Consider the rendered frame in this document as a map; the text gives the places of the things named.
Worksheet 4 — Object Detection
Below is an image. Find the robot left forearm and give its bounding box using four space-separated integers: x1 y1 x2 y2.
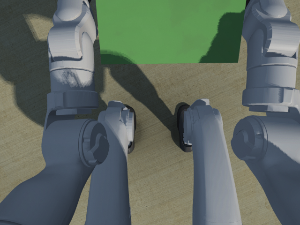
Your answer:
41 0 99 147

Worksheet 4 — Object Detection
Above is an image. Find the robot left shin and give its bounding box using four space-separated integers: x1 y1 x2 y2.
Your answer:
98 100 131 146

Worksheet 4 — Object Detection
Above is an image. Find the carton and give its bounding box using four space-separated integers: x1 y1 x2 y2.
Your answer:
96 0 246 64

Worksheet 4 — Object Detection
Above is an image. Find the left robot foot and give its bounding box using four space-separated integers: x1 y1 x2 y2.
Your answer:
126 106 136 154

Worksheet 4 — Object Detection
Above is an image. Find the left robot upper arm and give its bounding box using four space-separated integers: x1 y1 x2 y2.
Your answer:
0 119 110 225

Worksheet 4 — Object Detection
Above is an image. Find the right robot upper arm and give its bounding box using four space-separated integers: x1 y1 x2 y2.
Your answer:
231 115 300 225

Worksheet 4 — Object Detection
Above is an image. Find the robot right forearm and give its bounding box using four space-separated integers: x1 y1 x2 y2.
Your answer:
242 0 300 124

